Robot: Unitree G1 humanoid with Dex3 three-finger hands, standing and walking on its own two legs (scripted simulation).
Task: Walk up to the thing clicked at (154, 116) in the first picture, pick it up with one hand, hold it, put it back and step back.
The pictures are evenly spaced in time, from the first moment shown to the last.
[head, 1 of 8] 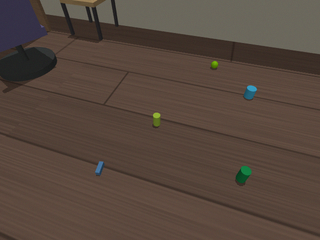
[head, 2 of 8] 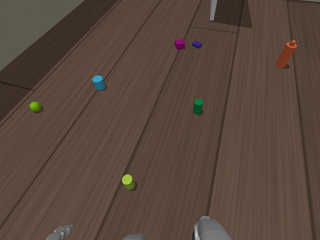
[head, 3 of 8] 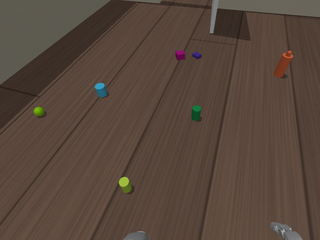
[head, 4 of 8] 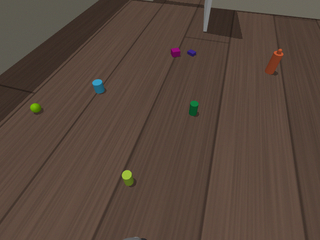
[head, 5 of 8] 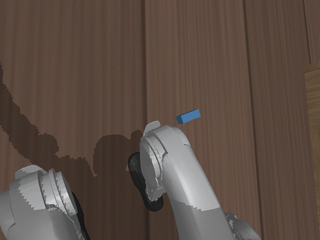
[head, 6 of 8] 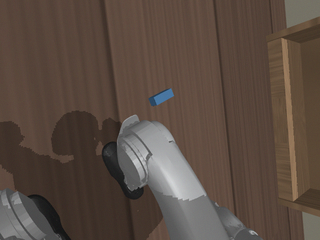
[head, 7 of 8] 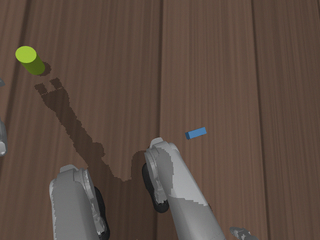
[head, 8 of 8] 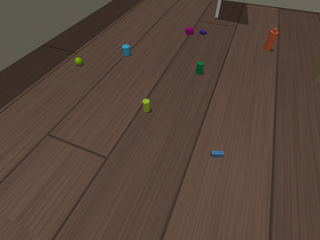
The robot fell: no
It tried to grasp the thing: yes
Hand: left
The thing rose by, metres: 0.01
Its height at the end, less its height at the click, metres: +0.00
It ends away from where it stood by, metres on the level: 0.00
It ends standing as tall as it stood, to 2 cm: yes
